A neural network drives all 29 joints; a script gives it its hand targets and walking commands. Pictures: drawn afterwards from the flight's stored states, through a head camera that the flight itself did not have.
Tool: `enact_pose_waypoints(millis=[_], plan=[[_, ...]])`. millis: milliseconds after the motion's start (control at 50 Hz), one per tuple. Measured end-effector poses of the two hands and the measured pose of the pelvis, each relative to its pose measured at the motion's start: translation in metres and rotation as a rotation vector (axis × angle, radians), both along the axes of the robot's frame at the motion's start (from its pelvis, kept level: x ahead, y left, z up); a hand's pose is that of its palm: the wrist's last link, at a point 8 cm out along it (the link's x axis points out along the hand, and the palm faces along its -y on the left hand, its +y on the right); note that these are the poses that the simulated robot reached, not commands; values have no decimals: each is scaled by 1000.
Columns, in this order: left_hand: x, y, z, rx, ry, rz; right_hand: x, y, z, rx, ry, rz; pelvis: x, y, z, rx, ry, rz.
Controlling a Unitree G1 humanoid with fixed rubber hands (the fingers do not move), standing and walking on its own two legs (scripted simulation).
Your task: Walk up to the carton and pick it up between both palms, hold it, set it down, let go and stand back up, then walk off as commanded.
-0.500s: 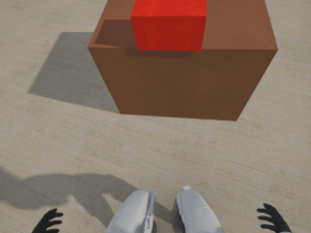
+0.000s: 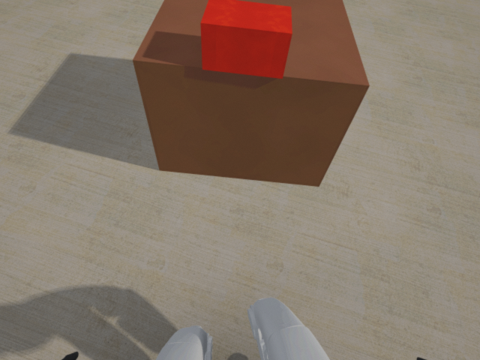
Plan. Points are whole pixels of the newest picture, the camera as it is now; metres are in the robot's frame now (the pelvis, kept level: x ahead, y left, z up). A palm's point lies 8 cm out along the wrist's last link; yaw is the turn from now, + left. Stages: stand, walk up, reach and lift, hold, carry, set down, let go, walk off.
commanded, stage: walk off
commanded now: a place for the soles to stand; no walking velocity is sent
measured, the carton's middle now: (246, 38) +1.06 -0.07 -0.04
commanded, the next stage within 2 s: none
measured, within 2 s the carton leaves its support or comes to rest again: neither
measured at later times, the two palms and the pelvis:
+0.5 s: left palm out of the picture -0.02 +0.30 -0.04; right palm out of the picture +0.03 -0.34 -0.11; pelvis -0.04 -0.04 +0.02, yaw -1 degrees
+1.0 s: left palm out of the picture +0.14 +0.30 -0.11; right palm (433, 357) +0.12 -0.33 -0.09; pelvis +0.08 -0.01 -0.01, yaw -1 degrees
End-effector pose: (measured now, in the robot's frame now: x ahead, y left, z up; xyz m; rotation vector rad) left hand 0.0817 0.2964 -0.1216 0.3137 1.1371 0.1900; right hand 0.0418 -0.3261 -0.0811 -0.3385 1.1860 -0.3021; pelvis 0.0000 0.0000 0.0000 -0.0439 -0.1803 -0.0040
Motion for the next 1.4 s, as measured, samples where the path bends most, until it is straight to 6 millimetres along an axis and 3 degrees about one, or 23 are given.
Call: enact_pose_waypoints(millis=[100,200,260,340,420,500,580,640,720,840,1020,1120,1260,1320,1400], plan=[[-26,-10,0,-12,42,-19,-24,-15,14,-11,-13,-13,-20,-13,7,5,30,-21],[-48,-23,11,14,51,-18,-41,-38,13,2,-11,-15,-34,-36,10,27,50,-38],[-73,-31,17,40,46,2,-38,-50,5,20,-20,13,-41,-51,8,42,45,-33],[-106,-27,39,92,77,62,-23,-49,-4,69,-52,40,-43,-57,14,40,56,-15],[-115,-13,65,156,94,84,-18,-36,-18,131,-53,52,-42,-52,19,32,79,-12],[-104,2,83,204,59,78,-11,-16,-33,180,-53,60,-38,-42,19,20,89,-9],[-85,18,88,222,3,57,-1,4,-42,202,-53,67,-30,-27,15,3,90,-7],[-69,30,79,209,-33,49,10,17,-46,193,-60,76,-20,-13,7,-9,83,-1],[-45,42,53,168,-55,45,24,30,-44,160,-102,72,-4,6,-6,28,52,5],[0,34,32,89,-89,16,34,21,-21,87,-93,43,28,10,-3,34,36,7],[62,1,10,27,-80,-16,80,-9,-6,25,-64,29,83,-12,-7,40,74,-4],[69,2,19,53,-31,-3,123,-9,-3,22,-66,49,104,-13,1,47,120,-3],[73,37,25,129,35,46,184,25,-22,71,-124,92,126,9,-5,18,143,-10],[82,54,21,149,33,62,199,46,-34,95,-145,97,134,23,-13,16,125,-5],[97,63,27,158,10,67,208,65,-32,125,-172,85,142,30,-8,10,94,-9]])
